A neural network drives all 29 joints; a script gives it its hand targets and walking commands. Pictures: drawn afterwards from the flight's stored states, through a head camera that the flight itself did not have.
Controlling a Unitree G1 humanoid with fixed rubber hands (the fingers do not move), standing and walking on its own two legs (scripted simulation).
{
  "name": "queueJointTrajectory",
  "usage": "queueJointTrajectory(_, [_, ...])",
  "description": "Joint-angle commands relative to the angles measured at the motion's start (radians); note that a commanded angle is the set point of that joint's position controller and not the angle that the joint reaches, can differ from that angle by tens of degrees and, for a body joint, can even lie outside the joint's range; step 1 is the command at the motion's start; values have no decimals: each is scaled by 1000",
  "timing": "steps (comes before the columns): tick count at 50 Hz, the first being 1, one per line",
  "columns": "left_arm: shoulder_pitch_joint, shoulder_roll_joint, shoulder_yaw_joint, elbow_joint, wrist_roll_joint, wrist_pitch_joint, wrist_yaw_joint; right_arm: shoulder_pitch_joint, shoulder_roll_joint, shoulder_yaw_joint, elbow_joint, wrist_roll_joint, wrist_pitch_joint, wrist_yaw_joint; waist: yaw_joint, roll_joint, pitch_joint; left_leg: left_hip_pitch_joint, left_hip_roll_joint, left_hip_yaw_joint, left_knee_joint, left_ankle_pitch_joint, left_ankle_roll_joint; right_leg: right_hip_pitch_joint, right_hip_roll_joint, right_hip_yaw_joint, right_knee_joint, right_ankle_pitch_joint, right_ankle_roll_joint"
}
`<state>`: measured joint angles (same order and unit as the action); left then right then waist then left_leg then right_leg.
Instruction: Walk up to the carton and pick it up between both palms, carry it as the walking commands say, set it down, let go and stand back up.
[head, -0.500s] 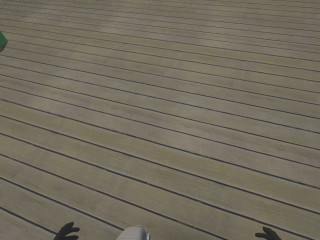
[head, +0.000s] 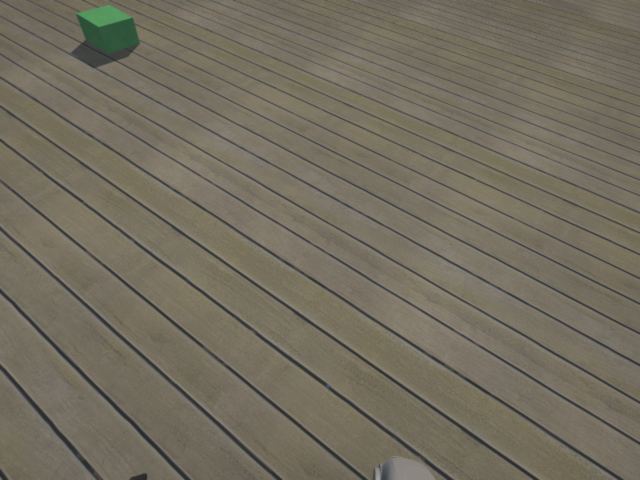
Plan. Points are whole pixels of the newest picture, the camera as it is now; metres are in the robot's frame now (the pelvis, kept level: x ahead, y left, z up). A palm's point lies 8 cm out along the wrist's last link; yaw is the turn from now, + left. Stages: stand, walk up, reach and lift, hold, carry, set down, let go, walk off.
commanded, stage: walk up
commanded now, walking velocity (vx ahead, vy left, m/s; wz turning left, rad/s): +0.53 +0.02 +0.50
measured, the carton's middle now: (108, 28) +2.82 +1.37 -0.70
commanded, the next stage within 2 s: none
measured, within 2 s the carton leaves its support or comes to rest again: neither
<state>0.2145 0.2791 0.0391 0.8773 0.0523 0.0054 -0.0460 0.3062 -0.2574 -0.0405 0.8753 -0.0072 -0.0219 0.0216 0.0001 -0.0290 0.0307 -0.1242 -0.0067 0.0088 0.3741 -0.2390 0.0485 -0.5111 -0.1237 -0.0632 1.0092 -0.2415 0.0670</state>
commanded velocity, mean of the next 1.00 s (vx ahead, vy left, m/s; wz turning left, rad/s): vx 0.49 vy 0.07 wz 0.38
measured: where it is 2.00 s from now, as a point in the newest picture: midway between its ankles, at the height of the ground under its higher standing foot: (214, 288)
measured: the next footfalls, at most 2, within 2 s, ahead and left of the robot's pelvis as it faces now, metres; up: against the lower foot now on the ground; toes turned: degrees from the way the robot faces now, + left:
right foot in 0.26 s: +0.22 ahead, -0.14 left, +0.00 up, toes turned +1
left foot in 0.72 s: +0.39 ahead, +0.22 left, +0.00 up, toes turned +21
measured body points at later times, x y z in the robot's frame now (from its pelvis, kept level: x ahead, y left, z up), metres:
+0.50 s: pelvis +0.20 -0.01 +0.00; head +0.23 -0.04 +0.44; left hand +0.12 +0.28 -0.11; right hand +0.37 -0.25 -0.15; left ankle +0.19 +0.16 -0.66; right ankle +0.18 -0.14 -0.75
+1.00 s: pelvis +0.40 +0.14 +0.00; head +0.41 +0.18 +0.45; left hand +0.44 +0.42 -0.14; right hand +0.46 -0.12 -0.12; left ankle +0.35 +0.21 -0.75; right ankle +0.53 +0.00 -0.66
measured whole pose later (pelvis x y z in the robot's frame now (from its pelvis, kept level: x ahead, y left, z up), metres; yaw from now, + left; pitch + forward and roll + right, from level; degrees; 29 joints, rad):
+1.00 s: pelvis +0.40 +0.14 +0.00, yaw +20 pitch +0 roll -2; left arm 0.13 0.28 0.05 0.90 0.04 0.00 -0.05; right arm 0.41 -0.24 -0.04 0.97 -0.02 -0.08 0.02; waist -0.05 -0.05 0.06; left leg -0.11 -0.03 0.02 0.32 -0.21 0.07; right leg -0.61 -0.13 -0.05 1.02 -0.16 0.06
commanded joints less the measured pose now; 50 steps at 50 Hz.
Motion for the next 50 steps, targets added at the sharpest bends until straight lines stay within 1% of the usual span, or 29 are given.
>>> queueJointTrajectory(1, [-103,71,13,-85,-8,-17,-5,30,-170,-33,-47,0,-33,-3,-33,158,76,51,225,-291,-268,-197,123,-156,5,6,-79,50,15])
queueJointTrajectory(8, [-193,60,8,-145,-30,-35,9,89,-185,-43,-24,-12,-30,-5,-60,193,77,-12,199,-273,-212,-65,134,7,48,-5,-346,19,25])
queueJointTrajectory(10, [-150,61,10,-142,-40,-46,16,91,-191,-46,-10,-13,-29,-8,-42,195,47,-31,195,-285,-153,-9,121,113,56,-1,-432,-26,25])
queueJointTrajectory(11, [-98,64,12,-128,-46,-54,23,85,-191,-44,-6,-10,-27,-8,-16,172,17,-62,178,-273,-95,8,105,220,60,-14,-501,4,27])
queueJointTrajectory(12, [1,78,18,-92,-52,-64,34,70,-181,-39,-8,-5,-25,-6,29,117,-30,-142,132,-234,13,7,81,409,67,-42,-577,42,30])
queueJointTrajectory(13, [149,133,38,-49,-48,-75,48,49,-141,-28,-20,-4,-31,-4,101,7,-98,-313,59,-192,227,-14,51,662,-35,81,-602,-2,13])
queueJointTrajectory(14, [325,303,83,-12,-25,-75,72,38,-69,-14,-73,-6,-37,0,169,-265,-167,-584,-74,-103,561,-222,12,821,-362,518,-719,-186,-65])
queueJointTrajectory(15, [379,353,84,19,-22,-63,83,17,-114,-34,-99,-11,-20,5,141,-185,-173,-630,-5,-150,788,-306,-3,732,-493,690,-761,-162,-128])
queueJointTrajectory(16, [288,298,71,3,-15,-63,82,16,-128,-38,-81,-20,-15,13,84,-89,-118,-621,38,-170,855,-231,-17,634,-443,612,-755,-106,-126])
queueJointTrajectory(17, [200,227,58,-8,-14,-69,76,12,-116,-34,-72,-28,-11,25,45,-52,-59,-595,75,-170,865,-140,-34,534,-384,461,-740,10,-116])
queueJointTrajectory(18, [120,168,47,-16,-26,-75,69,14,-104,-33,-61,-30,-4,37,10,-84,-13,-560,104,-154,846,-55,-47,453,-306,311,-750,94,-95])
queueJointTrajectory(19, [90,133,43,-20,-33,-82,65,19,-99,-31,-48,-34,8,51,-2,-142,8,-534,99,-112,856,0,-59,402,-249,194,-754,211,-84])
queueJointTrajectory(20, [99,113,41,-16,-35,-87,63,9,-93,-29,-46,-34,17,59,-1,-156,11,-520,95,-84,858,35,-67,379,-217,116,-747,302,-77])
queueJointTrajectory(23, [193,115,41,-1,-31,-94,66,-101,-72,-21,-84,-29,36,73,23,-142,19,-558,93,-34,796,95,-80,399,-217,19,-734,487,-95])
queueJointTrajectory(26, [225,134,45,1,-27,-91,67,-223,-38,-2,-121,-16,41,84,47,-169,62,-544,76,15,566,143,-82,387,-206,-46,-772,435,-106])
queueJointTrajectory(28, [220,151,51,2,-27,-88,66,-284,-26,8,-134,-5,36,93,54,-184,80,-462,60,38,386,168,-75,364,-197,-92,-790,363,-96])
queueJointTrajectory(31, [219,183,57,9,-31,-82,61,-318,-39,9,-128,-6,25,92,55,-211,62,-364,46,75,276,112,-49,386,-224,-108,-798,296,-88])
queueJointTrajectory(32, [215,192,57,12,-34,-79,59,-305,-49,6,-119,-13,22,86,45,-214,45,-322,38,80,257,77,-37,398,-234,-109,-772,325,-84])
queueJointTrajectory(34, [217,199,54,16,-41,-70,53,-201,-86,-7,-80,-25,10,66,-5,-162,-43,-151,-10,115,197,29,-14,401,-232,-132,-571,487,-72])
queueJointTrajectory(35, [218,183,48,11,-45,-66,47,-67,-124,-22,-30,-29,-2,49,-61,-85,-128,33,-46,145,136,25,0,355,-183,-162,-362,520,-54])
queueJointTrajectory(36, [249,128,35,-2,-34,-65,42,82,-208,-44,15,-36,-17,33,-105,94,-220,252,82,-41,105,-81,15,154,-108,-137,-67,141,-45])
queueJointTrajectory(37, [253,27,17,-46,-26,-69,38,166,-335,-65,13,-42,-20,15,-120,358,-262,382,386,-585,-78,-220,133,-181,51,-81,243,-312,-28])
queueJointTrajectory(38, [201,71,22,-35,-16,-64,39,195,-318,-65,20,-13,-21,2,-127,216,-273,375,492,-668,-133,-208,137,-237,4,66,308,-294,-58])
queueJointTrajectory(39, [147,80,20,-17,-13,-65,41,130,-264,-59,21,-11,-33,-2,-105,139,-187,273,441,-600,-117,-79,117,-228,-20,90,306,-212,-65])
queueJointTrajectory(40, [134,69,14,-4,-12,-67,39,55,-206,-50,10,-13,-44,-2,-64,113,-91,151,356,-458,-117,43,95,-181,-49,88,246,-128,-58])
queueJointTrajectory(41, [145,73,14,13,-16,-62,31,-7,-158,-44,-4,-11,-49,-1,-22,119,-51,57,282,-343,-128,85,76,-115,-70,86,199,-75,-43])
queueJointTrajectory(42, [166,74,19,22,-14,-52,21,-38,-133,-38,-9,-12,-53,1,3,141,-47,1,246,-264,-135,163,68,-64,-65,71,180,-44,-31])
queueJointTrajectory(45, [97,55,22,18,-15,-21,9,8,-104,-26,16,-14,-73,5,11,148,-29,-17,245,-224,-164,251,68,-57,-45,50,114,23,-13])
queueJointTrajectory(50, [-112,38,13,-19,-17,-2,-8,116,-95,-14,49,-15,-78,-8,-34,147,56,58,248,-211,-217,211,57,-186,-25,45,-38,150,-5])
